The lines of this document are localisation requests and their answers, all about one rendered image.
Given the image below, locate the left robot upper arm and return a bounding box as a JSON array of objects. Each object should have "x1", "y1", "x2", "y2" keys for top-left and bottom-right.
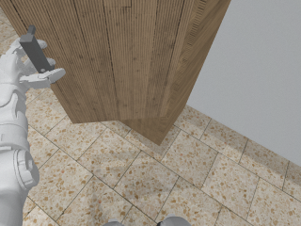
[{"x1": 0, "y1": 149, "x2": 40, "y2": 226}]

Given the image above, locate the cupboard door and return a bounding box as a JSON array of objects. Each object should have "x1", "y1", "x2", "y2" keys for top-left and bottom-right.
[{"x1": 0, "y1": 0, "x2": 196, "y2": 124}]

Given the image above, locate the handle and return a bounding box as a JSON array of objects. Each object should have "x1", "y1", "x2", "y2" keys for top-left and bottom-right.
[{"x1": 19, "y1": 24, "x2": 55, "y2": 84}]

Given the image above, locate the robot left forearm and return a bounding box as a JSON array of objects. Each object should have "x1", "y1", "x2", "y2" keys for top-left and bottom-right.
[{"x1": 0, "y1": 84, "x2": 30, "y2": 153}]

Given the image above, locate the robot right shin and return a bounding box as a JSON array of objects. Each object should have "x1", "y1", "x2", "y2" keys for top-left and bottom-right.
[{"x1": 165, "y1": 213, "x2": 176, "y2": 219}]

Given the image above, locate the robot left hand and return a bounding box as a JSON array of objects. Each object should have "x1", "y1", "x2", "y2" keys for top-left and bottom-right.
[{"x1": 0, "y1": 37, "x2": 66, "y2": 94}]

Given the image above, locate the robot right thigh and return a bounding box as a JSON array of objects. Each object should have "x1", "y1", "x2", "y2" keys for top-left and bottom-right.
[{"x1": 160, "y1": 216, "x2": 192, "y2": 226}]

